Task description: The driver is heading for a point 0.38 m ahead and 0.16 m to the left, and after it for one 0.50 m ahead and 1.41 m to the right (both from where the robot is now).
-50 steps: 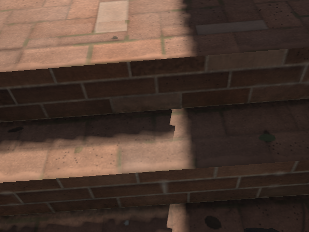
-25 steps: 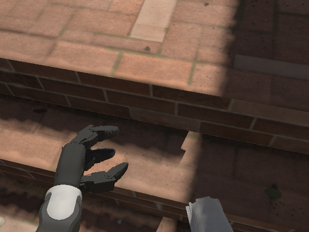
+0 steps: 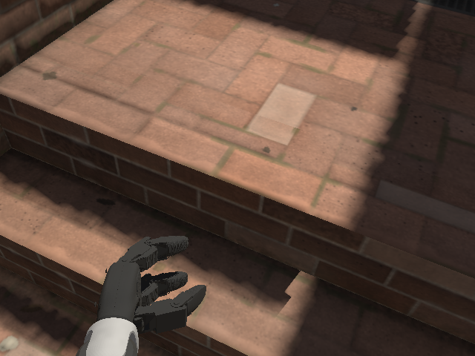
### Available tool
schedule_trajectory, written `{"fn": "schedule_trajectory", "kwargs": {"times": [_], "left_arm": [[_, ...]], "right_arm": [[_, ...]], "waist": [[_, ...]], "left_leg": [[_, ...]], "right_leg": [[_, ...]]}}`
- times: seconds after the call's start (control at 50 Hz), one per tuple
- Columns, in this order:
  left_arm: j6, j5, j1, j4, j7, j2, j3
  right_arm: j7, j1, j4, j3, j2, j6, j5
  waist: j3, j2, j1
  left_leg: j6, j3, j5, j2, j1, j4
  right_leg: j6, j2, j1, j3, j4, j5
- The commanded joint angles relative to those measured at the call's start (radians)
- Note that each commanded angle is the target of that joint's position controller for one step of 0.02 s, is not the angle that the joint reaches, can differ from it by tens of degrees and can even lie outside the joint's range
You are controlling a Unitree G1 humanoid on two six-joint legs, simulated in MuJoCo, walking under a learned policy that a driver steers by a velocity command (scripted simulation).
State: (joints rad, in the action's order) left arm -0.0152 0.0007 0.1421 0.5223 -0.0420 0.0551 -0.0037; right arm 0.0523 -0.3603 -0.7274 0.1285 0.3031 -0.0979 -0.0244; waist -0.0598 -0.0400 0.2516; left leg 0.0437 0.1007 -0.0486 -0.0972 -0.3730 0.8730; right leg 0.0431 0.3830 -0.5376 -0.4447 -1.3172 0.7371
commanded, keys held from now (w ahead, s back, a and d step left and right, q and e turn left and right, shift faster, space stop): w+shift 0.62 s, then e+shift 0.38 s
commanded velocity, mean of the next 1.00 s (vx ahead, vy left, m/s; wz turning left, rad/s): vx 0.72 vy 0.00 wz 0.01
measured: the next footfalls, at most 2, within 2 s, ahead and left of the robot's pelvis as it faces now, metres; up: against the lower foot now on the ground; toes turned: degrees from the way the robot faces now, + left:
left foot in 0.06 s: +0.03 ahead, +0.07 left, -0.21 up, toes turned +6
right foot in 0.76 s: +0.35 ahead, +0.14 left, -0.01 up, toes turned +5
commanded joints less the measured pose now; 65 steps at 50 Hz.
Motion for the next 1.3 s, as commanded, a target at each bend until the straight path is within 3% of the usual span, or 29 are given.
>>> {"fn": "schedule_trajectory", "kwargs": {"times": [0.02, 0.06, 0.08, 0.12, 0.16, 0.2, 0.24, 0.38, 0.5, 0.56, 0.66, 0.7, 0.76, 0.78, 0.8, 0.82, 0.84, 0.88, 0.9, 0.96, 1.04, 1.06, 1.08, 1.1, 1.12, 1.14, 1.2, 1.24, 1.3], "left_arm": [[0.004, 0.026, 0.081, -0.048, 0.003, 0.060, -0.024], [-0.033, 0.096, 0.229, -0.091, 0.031, -0.043, 0.001], [-0.057, 0.114, 0.223, -0.148, 0.047, -0.130, 0.013], [-0.021, 0.051, 0.084, -0.206, 0.048, -0.150, 0.011], [0.036, 0.012, 0.014, -0.185, 0.039, -0.153, 0.028], [0.026, -0.047, 0.071, -0.150, 0.051, -0.044, 0.011], [-0.005, -0.068, 0.084, -0.098, 0.056, 0.005, 0.009], [-0.017, -0.006, -0.138, 0.094, 0.044, -0.064, 0.046], [-0.012, -0.029, -0.108, 0.151, 0.022, -0.063, 0.071], [-0.021, -0.039, 0.009, 0.143, 0.011, -0.050, 0.088], [-0.009, 0.046, -0.060, 0.196, -0.027, -0.008, 0.101], [-0.004, 0.050, -0.128, 0.215, -0.032, 0.039, 0.104], [-0.029, 0.080, -0.288, 0.291, -0.034, 0.161, 0.067], [-0.015, 0.059, -0.557, 0.381, -0.019, 0.201, 0.031], [0.005, 0.046, -0.752, 0.516, -0.039, 0.213, 0.021], [0.014, 0.021, -0.619, 0.528, -0.074, 0.168, 0.020], [0.031, -0.004, -0.477, 0.492, -0.084, 0.148, -0.002], [0.069, -0.090, -0.402, 0.490, -0.085, 0.074, -0.005], [0.087, -0.096, -0.339, 0.464, -0.073, 0.092, -0.008], [0.121, -0.043, -0.181, 0.368, -0.044, 0.194, -0.024], [0.124, -0.038, -0.295, 0.360, -0.095, 0.291, -0.072], [0.089, -0.010, -0.379, 0.349, -0.078, 0.326, -0.098], [0.072, -0.012, -0.411, 0.303, -0.072, 0.304, -0.109], [0.061, -0.030, -0.304, 0.245, -0.035, 0.298, -0.117], [0.054, 0.060, -0.362, 0.120, -0.004, 0.202, -0.104], [0.033, 0.028, -0.294, 0.063, -0.011, 0.252, -0.092], [0.000, -0.015, -0.178, -0.058, 0.017, 0.189, -0.066], [-0.019, 0.007, -0.182, -0.088, 0.039, 0.190, -0.058], [-0.025, 0.011, -0.440, -0.009, -0.003, 0.231, -0.079]], "right_arm": [[0.014, -0.147, -0.077, -0.013, -0.019, 0.038, 0.009], [0.035, -0.237, -0.171, -0.044, -0.093, 0.052, -0.016], [0.033, -0.181, -0.151, -0.080, -0.105, 0.084, -0.015], [-0.011, -0.134, -0.044, -0.078, 0.032, 0.103, -0.013], [-0.063, -0.031, 0.032, -0.023, 0.143, 0.105, -0.023], [-0.100, -0.019, 0.024, -0.028, 0.087, 0.141, -0.020], [-0.112, -0.131, -0.064, -0.049, 0.012, 0.142, 0.004], [-0.067, -0.189, -0.193, -0.095, -0.083, 0.149, -0.017], [-0.069, -0.242, -0.309, -0.120, -0.038, 0.188, -0.012], [-0.080, -0.283, -0.374, -0.138, -0.070, 0.173, 0.001], [-0.102, -0.322, -0.472, -0.164, -0.088, 0.158, 0.027], [-0.126, -0.261, -0.465, -0.151, -0.014, 0.172, 0.055], [-0.185, -0.272, -0.443, -0.113, 0.130, 0.175, 0.030], [-0.196, -0.122, -0.375, -0.087, 0.166, 0.168, 0.047], [-0.128, 0.168, -0.214, -0.068, 0.133, 0.165, 0.035], [-0.072, 0.280, -0.090, -0.083, 0.082, 0.177, -0.020], [-0.033, 0.301, -0.030, -0.107, 0.005, 0.177, -0.069], [-0.036, 0.093, -0.031, -0.135, -0.143, 0.162, -0.063], [-0.054, 0.018, -0.029, -0.147, -0.180, 0.139, -0.059], [-0.095, -0.028, 0.007, -0.138, -0.138, 0.099, -0.033], [-0.121, 0.126, 0.151, -0.155, -0.097, 0.169, -0.020], [-0.106, 0.103, 0.175, -0.173, -0.090, 0.180, -0.008], [-0.127, 0.015, 0.121, -0.155, -0.043, 0.176, 0.071], [-0.145, -0.143, 0.040, -0.123, -0.011, 0.166, 0.058], [-0.166, -0.080, 0.091, -0.109, 0.093, 0.178, 0.002], [-0.183, -0.056, 0.187, -0.085, 0.106, 0.167, 0.009], [-0.220, 0.038, 0.189, -0.100, 0.028, 0.166, -0.016], [-0.229, 0.030, 0.178, -0.098, 0.035, 0.141, -0.037], [-0.197, 0.283, 0.225, -0.083, 0.032, 0.101, -0.029]], "waist": [[0.109, -0.017, -0.005], [-0.032, -0.258, 0.037], [-0.076, -0.344, -0.095], [0.053, -0.458, -0.194], [0.284, -0.285, -0.181], [0.224, 0.054, -0.163], [0.111, 0.105, -0.150], [0.022, 0.039, -0.173], [-0.026, 0.044, -0.191], [-0.116, -0.010, -0.159], [-0.065, -0.074, -0.206], [0.022, -0.059, -0.288], [0.079, -0.112, -0.414], [0.127, -0.048, -0.578], [0.190, 0.422, -0.653], [0.215, 0.453, -0.492], [0.085, 0.166, -0.415], [-0.035, -0.188, -0.216], [-0.075, -0.292, -0.140], [-0.092, -0.191, -0.057], [-0.010, 0.147, -0.151], [0.136, 0.036, -0.157], [0.269, -0.036, -0.151], [0.333, -0.080, -0.072], [0.533, -0.375, -0.166], [0.653, -0.200, -0.107], [0.288, -0.046, -0.184], [0.164, -0.088, -0.198], [0.314, -0.160, -0.321]], "left_leg": [[0.046, 0.001, 0.189, -0.059, 0.122, -0.492], [0.013, 0.030, 0.322, 0.050, 0.138, -0.371], [-0.091, -0.038, 0.684, 0.125, 0.064, -0.196], [-0.028, -0.442, 0.538, 0.046, 0.144, -0.303], [0.031, -0.848, -0.137, -0.120, 0.296, -0.506], [-0.006, -1.041, -0.700, -0.207, 0.280, -0.684], [-0.039, -0.873, -0.698, -0.155, 0.280, -0.649], [-0.038, -0.539, -0.407, -0.052, 0.320, -0.474], [-0.110, -0.543, -0.308, -0.056, 0.283, -0.515], [-0.112, -0.496, -0.138, 0.000, 0.165, -0.611], [-0.120, -0.265, 0.774, 0.014, 0.266, -0.581], [-0.129, -0.144, 1.509, -0.033, 0.156, -0.574], [-0.119, -0.138, 2.157, -0.136, 0.263, -0.262], [-0.142, -0.129, 2.035, -0.092, 0.092, 0.202], [-0.232, -0.091, 0.247, 0.204, -0.389, 0.853], [-0.245, -0.371, -0.252, 0.222, -0.495, 1.248], [-0.167, -0.480, -0.246, 0.166, -0.496, 1.299], [-0.079, -0.505, -0.329, 0.124, -0.526, 1.199], [-0.071, -0.437, -0.378, 0.115, -0.507, 1.136], [-0.128, -0.167, -0.140, 0.121, -0.327, 0.815], [-0.076, -0.130, -0.182, 0.066, -0.314, 0.314], [-0.110, 0.018, -0.027, 0.117, 0.041, -0.200], [-0.152, -0.072, 0.190, 0.080, 0.389, -0.469], [-0.120, -0.049, 0.327, 0.050, 0.568, -0.258], [0.077, -0.501, 0.918, -0.276, 0.736, -0.168], [0.165, -0.633, 0.801, -0.374, 0.631, -0.159], [0.159, -0.561, 0.250, -0.274, 0.335, -0.262], [0.162, -0.414, 0.262, -0.241, 0.254, -0.334], [0.098, -0.169, 0.715, -0.197, 0.124, -0.315]], "right_leg": [[-0.014, 0.011, 0.198, 0.119, 0.107, -0.117], [-0.010, -0.209, -0.062, 0.059, -0.456, 0.205], [0.010, -0.296, -0.276, 0.076, -0.748, 0.272], [0.061, -0.277, -0.552, 0.231, -1.007, 0.180], [0.011, -0.294, -0.675, 0.378, -1.093, -0.223], [-0.060, -0.286, -0.694, 0.451, -0.987, -0.604], [-0.063, -0.311, -0.667, 0.448, -0.794, -0.600], [-0.087, -0.401, -0.863, 0.387, -0.970, -0.509], [-0.121, -0.403, -1.059, 0.380, -1.192, -0.453], [-0.113, -0.421, -0.990, 0.303, -1.019, -0.398], [-0.143, -0.453, -0.779, 0.168, -0.723, -0.244], [-0.196, -0.477, -0.333, 0.120, -0.308, -0.124], [-0.223, -0.604, -0.089, 0.111, 0.036, 0.189], [-0.342, -0.553, 0.168, 0.337, 0.172, 0.005], [-0.512, -0.346, 0.493, 0.788, 0.545, -0.371], [-0.591, -0.229, 0.353, 1.289, 0.741, -0.303], [-0.537, -0.234, 0.066, 1.326, 0.743, -0.070], [-0.362, -0.237, -0.157, 1.146, 0.654, -0.131], [-0.294, -0.251, -0.234, 1.007, 0.652, -0.233], [-0.256, -0.376, -0.373, 0.673, 0.561, -0.558], [-0.235, -0.465, -0.211, 0.613, 0.438, -0.616], [-0.182, -0.541, -0.139, 0.517, 0.509, -0.558], [-0.090, -0.585, -0.090, 0.565, 0.342, -0.377], [-0.044, -0.540, -0.152, 0.521, 0.072, -0.123], [0.069, -0.564, -0.304, 0.527, -0.256, -0.048], [0.092, -0.476, -0.257, 0.499, -0.507, -0.133], [0.011, -0.338, -0.363, 0.639, -0.245, -0.119], [-0.011, -0.378, -0.285, 0.559, 0.116, 0.102], [-0.079, -0.370, 0.195, 0.409, 0.357, -0.272]]}}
